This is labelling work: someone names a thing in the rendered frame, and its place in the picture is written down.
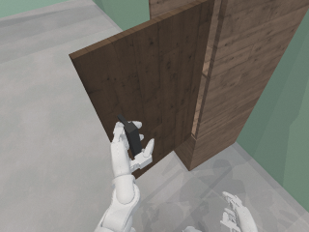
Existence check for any handle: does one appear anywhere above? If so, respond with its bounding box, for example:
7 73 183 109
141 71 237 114
117 114 143 158

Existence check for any cupboard door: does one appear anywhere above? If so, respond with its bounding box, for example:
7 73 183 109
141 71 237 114
69 0 215 180

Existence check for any robot left forearm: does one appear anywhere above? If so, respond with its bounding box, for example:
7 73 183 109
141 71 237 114
94 174 141 232

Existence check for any right robot hand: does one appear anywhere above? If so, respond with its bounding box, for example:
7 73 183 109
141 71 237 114
220 191 258 232

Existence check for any left robot hand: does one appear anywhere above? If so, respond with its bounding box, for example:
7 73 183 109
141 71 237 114
109 121 155 179

